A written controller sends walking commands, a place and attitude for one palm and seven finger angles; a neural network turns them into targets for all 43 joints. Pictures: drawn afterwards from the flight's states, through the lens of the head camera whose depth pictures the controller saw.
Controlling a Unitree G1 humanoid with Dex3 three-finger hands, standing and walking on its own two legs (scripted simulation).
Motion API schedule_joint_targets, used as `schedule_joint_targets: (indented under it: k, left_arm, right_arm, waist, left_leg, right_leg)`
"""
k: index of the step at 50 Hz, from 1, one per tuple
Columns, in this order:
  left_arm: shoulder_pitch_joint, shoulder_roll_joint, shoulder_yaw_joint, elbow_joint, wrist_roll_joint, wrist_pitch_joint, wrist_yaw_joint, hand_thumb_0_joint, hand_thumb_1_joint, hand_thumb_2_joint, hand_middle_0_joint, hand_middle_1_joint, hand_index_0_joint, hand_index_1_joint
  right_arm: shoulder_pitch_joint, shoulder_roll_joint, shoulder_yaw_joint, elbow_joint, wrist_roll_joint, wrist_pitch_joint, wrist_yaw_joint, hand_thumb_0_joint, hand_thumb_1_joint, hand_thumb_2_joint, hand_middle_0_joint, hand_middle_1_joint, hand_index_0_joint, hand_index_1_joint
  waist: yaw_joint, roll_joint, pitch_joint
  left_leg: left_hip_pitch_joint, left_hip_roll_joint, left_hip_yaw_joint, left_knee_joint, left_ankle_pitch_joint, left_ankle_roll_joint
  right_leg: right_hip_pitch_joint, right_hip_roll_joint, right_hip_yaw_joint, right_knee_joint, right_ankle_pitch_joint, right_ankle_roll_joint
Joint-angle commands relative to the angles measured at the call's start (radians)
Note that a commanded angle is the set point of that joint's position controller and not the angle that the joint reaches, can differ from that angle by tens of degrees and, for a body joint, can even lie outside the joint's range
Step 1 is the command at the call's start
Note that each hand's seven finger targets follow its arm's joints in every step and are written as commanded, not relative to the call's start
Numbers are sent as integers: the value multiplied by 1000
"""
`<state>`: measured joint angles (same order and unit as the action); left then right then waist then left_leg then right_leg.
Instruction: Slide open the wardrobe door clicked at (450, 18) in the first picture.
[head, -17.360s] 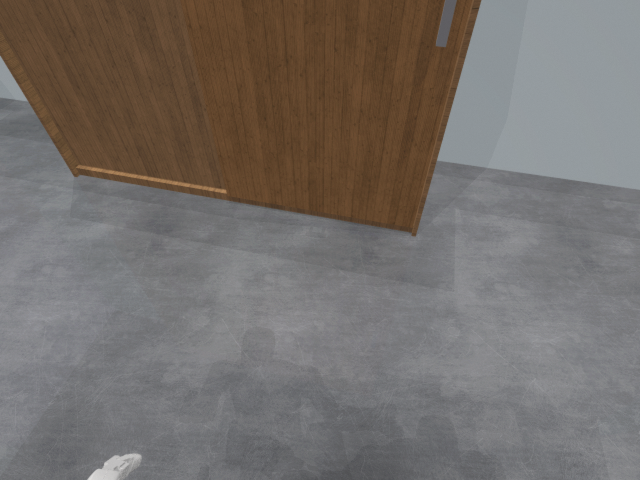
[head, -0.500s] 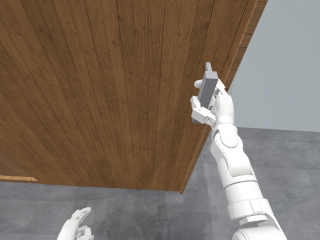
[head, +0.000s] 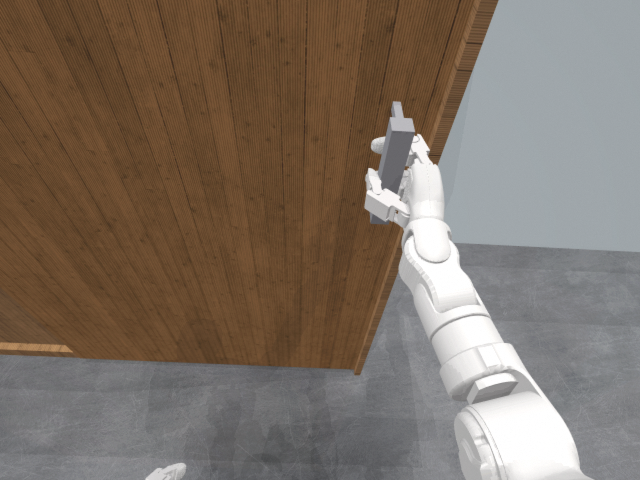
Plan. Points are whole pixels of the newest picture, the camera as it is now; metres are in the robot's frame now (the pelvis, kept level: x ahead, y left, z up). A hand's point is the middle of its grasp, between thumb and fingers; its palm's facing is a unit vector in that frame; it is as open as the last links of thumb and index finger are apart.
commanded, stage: step sideways, sliding the door along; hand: right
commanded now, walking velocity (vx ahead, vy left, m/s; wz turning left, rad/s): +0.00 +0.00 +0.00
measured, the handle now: (387, 165) +0.49 -0.05 +0.13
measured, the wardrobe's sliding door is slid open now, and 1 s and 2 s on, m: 0.00 0.06 0.42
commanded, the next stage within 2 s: none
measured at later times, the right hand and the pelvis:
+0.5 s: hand (373, 193) +0.44 -0.03 +0.13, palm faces -0.02 +0.99 -0.10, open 6.4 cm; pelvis +0.01 +0.06 +0.00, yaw +3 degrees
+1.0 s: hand (318, 188) +0.44 +0.04 +0.13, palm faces +0.22 +0.97 -0.08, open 6.4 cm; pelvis +0.06 +0.22 -0.01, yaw -2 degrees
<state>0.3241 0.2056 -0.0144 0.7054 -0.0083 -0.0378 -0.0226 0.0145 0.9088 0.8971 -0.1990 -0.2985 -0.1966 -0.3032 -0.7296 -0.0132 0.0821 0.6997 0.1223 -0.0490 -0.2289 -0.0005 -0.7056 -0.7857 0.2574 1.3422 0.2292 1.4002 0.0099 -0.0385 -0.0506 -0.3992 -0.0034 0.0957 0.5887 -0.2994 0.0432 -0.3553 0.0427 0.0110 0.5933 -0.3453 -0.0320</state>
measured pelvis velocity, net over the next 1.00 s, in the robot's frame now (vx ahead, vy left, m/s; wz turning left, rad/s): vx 0.06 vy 0.22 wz -0.04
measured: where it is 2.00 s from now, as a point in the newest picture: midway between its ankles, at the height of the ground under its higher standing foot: outside the picture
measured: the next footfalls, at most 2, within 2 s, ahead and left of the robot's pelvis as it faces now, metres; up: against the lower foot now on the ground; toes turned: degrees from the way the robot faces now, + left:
left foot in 0.56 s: +0.11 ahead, +0.23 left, +0.00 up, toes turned +6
right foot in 0.76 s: +0.03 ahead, +0.00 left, +0.00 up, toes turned -9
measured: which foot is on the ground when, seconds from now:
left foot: down 0.00-0.22, up 0.24-0.54, down 0.56-0.76, up 0.78-1.00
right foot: down 0.00-0.62, up 0.64-0.74, down 0.76-1.00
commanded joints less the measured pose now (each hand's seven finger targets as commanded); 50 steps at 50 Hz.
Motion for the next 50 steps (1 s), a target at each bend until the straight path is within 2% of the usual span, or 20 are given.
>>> schedule_joint_targets:
  k: [1,5,6,9,12,14,18,22,25,28,30,31,35,37,38,39,40,44,48,50]
  left_arm:
    - [-7,106,39,-109,-1,-60,0,0,900,900,-200,-300,-200,-300]
    - [6,114,38,-92,-3,-70,6,0,900,900,-200,-300,-200,-300]
    - [-35,167,53,-91,-21,-43,60,0,900,900,-200,-300,-200,-300]
    - [-75,128,36,-107,-29,-40,109,0,900,900,-200,-300,-200,-300]
    - [-97,137,45,-116,-20,-40,140,0,900,900,-200,-300,-200,-300]
    - [-110,117,37,-104,-7,-41,135,0,900,900,-200,-300,-200,-300]
    - [-103,135,44,-97,-10,-27,128,0,900,900,-200,-300,-200,-300]
    - [-115,133,44,-126,-21,-37,121,0,900,900,-200,-300,-200,-300]
    - [-140,115,44,-147,-20,-59,111,0,900,900,-200,-300,-200,-300]
    - [-180,116,50,-160,-33,-60,108,0,900,900,-200,-300,-200,-300]
    - [-205,88,58,-171,-35,-64,115,0,900,900,-200,-300,-200,-300]
    - [-209,101,71,-163,-44,-64,121,0,900,900,-200,-300,-200,-300]
    - [-245,58,43,-155,-24,-85,121,0,900,900,-200,-300,-200,-300]
    - [-236,99,64,-154,-12,-78,127,0,900,900,-200,-300,-200,-300]
    - [-225,142,85,-190,-4,-73,115,0,900,900,-200,-300,-200,-300]
    - [-223,141,87,-200,-14,-65,81,0,900,900,-200,-300,-200,-300]
    - [-270,174,111,-214,-19,-56,56,0,900,900,-200,-300,-200,-300]
    - [-247,133,94,-220,-23,-67,48,0,900,900,-200,-300,-200,-300]
    - [-236,127,80,-254,-28,-96,47,0,900,900,-200,-300,-200,-300]
    - [-245,114,72,-261,-38,-110,45,0,900,900,-200,-300,-200,-300]
  right_arm:
    - [-549,219,189,-208,-28,-94,93,0,-900,-900,450,1400,450,1400]
    - [-642,194,165,-152,-27,-108,80,0,-900,-900,450,1400,450,1400]
    - [-643,-307,-131,-202,-72,-153,88,0,-900,-900,450,1400,450,1400]
    - [-560,-130,-3,-185,-49,-177,134,0,-900,-900,450,1400,450,1400]
    - [-566,-128,13,-197,-31,-181,164,0,-900,-900,450,1400,450,1400]
    - [-591,-111,33,-227,-30,-168,176,0,-900,-900,450,1400,450,1400]
    - [-577,-92,39,-242,-26,-157,182,0,-900,-900,450,1400,450,1400]
    - [-568,6,129,-303,-40,-151,208,0,-900,-900,450,1400,450,1400]
    - [-552,74,205,-374,-45,-166,229,0,-900,-900,450,1400,450,1400]
    - [-465,34,190,-439,-55,-158,222,0,-900,-900,450,1400,450,1400]
    - [-429,-51,143,-507,-75,-148,203,0,-900,-900,450,1400,450,1400]
    - [-368,-85,104,-518,-74,-135,199,0,-900,-900,450,1400,450,1400]
    - [-390,9,168,-669,-78,-141,188,0,-900,-900,450,1400,450,1400]
    - [-398,2,180,-723,-66,-168,184,0,-900,-900,450,1400,450,1400]
    - [-387,21,203,-763,-51,-171,194,0,-900,-900,450,1400,450,1400]
    - [-387,26,208,-774,-61,-165,203,0,-900,-900,450,1400,450,1400]
    - [-400,14,164,-723,-65,-156,211,0,-900,-900,450,1400,450,1400]
    - [-402,35,214,-820,-69,-151,212,0,-900,-900,450,1400,450,1400]
    - [-302,11,212,-877,-66,-137,201,0,-900,-900,450,1400,450,1400]
    - [-244,-22,188,-917,-77,-145,197,0,-900,-900,450,1400,450,1400]
  waist:
    - [103,47,-337]
    - [125,66,-304]
    - [50,119,-340]
    - [67,73,-262]
    - [70,-114,-227]
    - [70,-97,-166]
    - [64,5,-143]
    - [71,-125,-161]
    - [71,-191,-148]
    - [35,-56,-166]
    - [20,257,-198]
    - [-9,360,-217]
    - [48,221,-202]
    - [82,82,-261]
    - [60,-132,-304]
    - [27,-93,-353]
    - [10,-19,-344]
    - [33,-192,-250]
    - [46,-257,-265]
    - [23,-182,-278]
  left_leg:
    - [29,-23,-41,-25,353,-8]
    - [14,-24,-44,-32,320,-9]
    - [156,52,-111,-71,208,-34]
    - [168,61,-99,-36,80,-17]
    - [-111,-9,-77,264,-88,-17]
    - [-298,13,-132,426,-238,-7]
    - [-249,44,-127,293,-158,-9]
    - [-42,10,-18,113,-12,-22]
    - [53,9,-1,62,63,-26]
    - [267,64,-54,-21,332,-9]
    - [371,282,-320,-160,608,93]
    - [400,326,-397,-177,613,151]
    - [336,234,-156,-23,856,87]
    - [90,153,-57,222,542,-10]
    - [-188,52,-64,407,-29,-58]
    - [-252,59,-169,539,-240,-45]
    - [-265,98,-236,571,-196,-26]
    - [-306,87,-129,418,-146,-48]
    - [-65,13,14,132,-16,-59]
    - [148,-1,43,-60,249,-64]
  right_leg:
    - [242,-54,60,-21,463,36]
    - [200,-48,56,-29,378,31]
    - [111,-112,42,-65,238,-25]
    - [121,-150,61,-118,39,-49]
    - [340,-370,397,-210,83,-163]
    - [476,-468,496,-231,308,-210]
    - [515,-454,318,-132,624,-184]
    - [450,-362,87,-87,680,-102]
    - [376,-349,50,-58,677,-78]
    - [190,-284,-21,106,497,-31]
    - [-11,-57,-85,349,-120,57]
    - [-65,-40,-13,501,-288,57]
    - [78,-97,-52,117,-138,52]
    - [417,-270,34,-191,424,18]
    - [615,-528,342,-151,938,-95]
    - [672,-628,409,-95,1083,-176]
    - [635,-649,314,-97,852,-192]
    - [662,-491,82,-47,902,-127]
    - [624,-374,-95,33,984,-33]
    - [513,-316,-131,164,859,10]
